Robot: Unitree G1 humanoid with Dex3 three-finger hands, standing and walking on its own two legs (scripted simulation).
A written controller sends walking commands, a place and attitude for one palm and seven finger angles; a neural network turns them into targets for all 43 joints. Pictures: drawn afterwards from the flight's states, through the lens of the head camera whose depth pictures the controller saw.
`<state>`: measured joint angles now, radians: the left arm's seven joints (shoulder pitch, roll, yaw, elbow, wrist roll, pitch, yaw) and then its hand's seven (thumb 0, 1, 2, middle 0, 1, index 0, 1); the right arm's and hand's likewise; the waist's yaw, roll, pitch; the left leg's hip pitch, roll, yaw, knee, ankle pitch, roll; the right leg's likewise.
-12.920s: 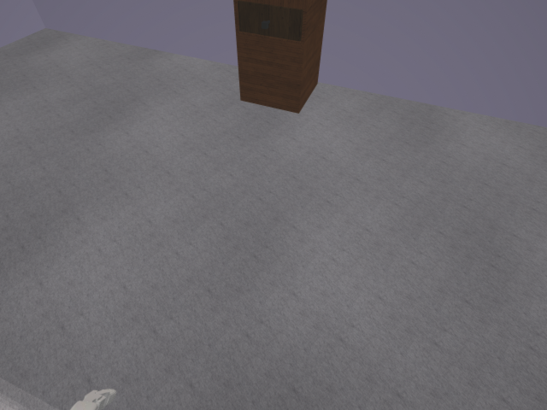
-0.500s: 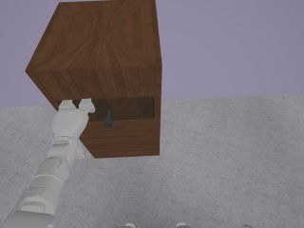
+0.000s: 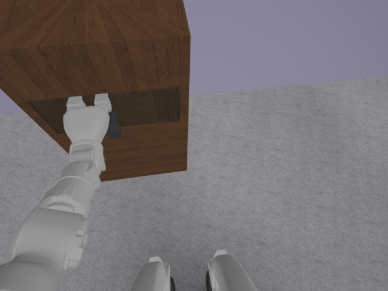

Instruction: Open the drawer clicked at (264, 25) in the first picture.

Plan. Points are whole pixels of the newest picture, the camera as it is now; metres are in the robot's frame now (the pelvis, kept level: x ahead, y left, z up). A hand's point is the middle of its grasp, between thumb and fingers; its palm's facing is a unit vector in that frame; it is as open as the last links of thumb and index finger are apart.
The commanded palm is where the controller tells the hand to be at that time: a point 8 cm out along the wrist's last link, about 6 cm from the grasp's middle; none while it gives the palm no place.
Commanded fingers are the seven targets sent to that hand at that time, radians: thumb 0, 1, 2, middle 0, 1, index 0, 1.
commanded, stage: move the hooked fingers above the handle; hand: left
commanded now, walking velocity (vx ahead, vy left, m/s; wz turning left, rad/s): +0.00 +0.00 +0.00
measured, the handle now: (114, 124) +0.55 +0.19 -0.13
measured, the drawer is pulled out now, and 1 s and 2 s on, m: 0.00 0.00 0.00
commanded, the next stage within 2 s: none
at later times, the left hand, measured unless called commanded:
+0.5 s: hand (100, 136) +0.49 +0.20 -0.08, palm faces -0.09 +0.01 -1.00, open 13.8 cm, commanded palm +0.48 +0.17 -0.01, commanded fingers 0.00 -0.50 0.30 -0.30 -1.20 -0.30 -1.20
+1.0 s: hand (104, 141) +0.48 +0.19 -0.09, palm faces -0.15 -0.03 -0.99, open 13.8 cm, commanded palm +0.48 +0.17 -0.02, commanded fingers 0.00 -0.50 0.30 -0.30 -1.20 -0.30 -1.20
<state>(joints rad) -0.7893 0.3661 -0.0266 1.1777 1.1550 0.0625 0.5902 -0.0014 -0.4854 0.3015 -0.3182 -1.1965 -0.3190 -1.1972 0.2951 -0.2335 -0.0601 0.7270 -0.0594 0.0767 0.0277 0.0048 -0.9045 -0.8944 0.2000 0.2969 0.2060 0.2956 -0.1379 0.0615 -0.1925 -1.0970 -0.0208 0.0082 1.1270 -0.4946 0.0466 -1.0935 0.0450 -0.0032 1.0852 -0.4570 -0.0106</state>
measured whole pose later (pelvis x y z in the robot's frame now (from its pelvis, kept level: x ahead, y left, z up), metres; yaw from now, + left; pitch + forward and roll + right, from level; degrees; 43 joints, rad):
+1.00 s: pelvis +0.00 -0.02 -0.03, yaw +0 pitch +31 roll -2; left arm -0.81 0.43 -0.03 1.11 1.07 0.05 0.45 0.00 -0.48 0.30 -0.32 -1.20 -0.32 -1.20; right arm 0.30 -0.24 -0.04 0.72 -0.05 0.03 0.01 0.00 -0.91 -0.89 0.20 0.30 0.20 0.30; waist -0.14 0.07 -0.18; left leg -1.26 -0.01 -0.01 1.25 -0.53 0.03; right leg -1.26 0.06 -0.03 1.21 -0.50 -0.03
